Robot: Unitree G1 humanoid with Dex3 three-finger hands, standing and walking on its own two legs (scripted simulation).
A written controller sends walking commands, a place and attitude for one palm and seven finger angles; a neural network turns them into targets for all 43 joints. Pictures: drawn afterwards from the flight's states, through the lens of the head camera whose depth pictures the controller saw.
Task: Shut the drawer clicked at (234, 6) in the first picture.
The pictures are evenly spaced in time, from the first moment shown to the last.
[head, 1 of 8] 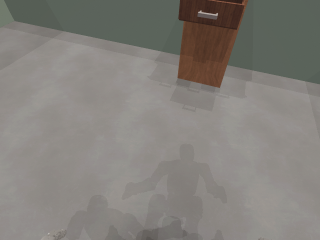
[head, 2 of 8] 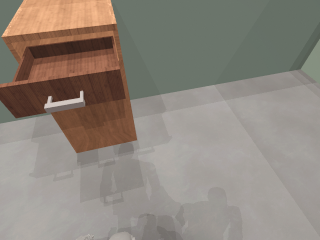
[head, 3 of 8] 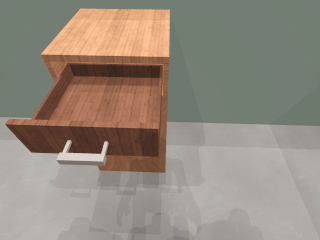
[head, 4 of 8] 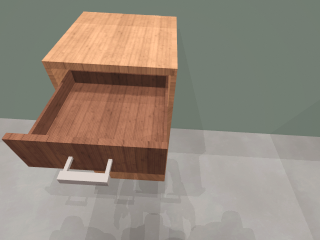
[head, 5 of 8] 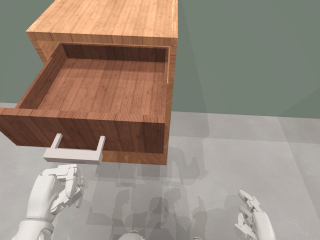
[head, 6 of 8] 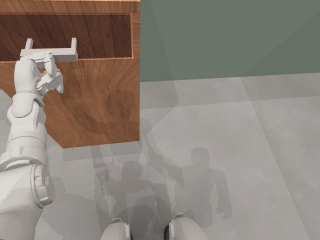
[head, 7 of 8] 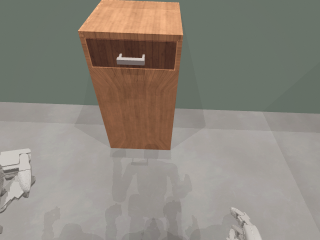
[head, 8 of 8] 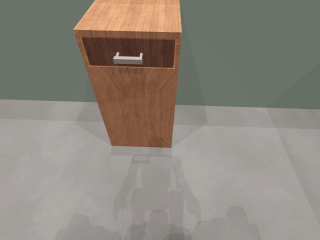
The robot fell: no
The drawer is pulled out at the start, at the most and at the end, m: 0.30 0.30 0.00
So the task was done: yes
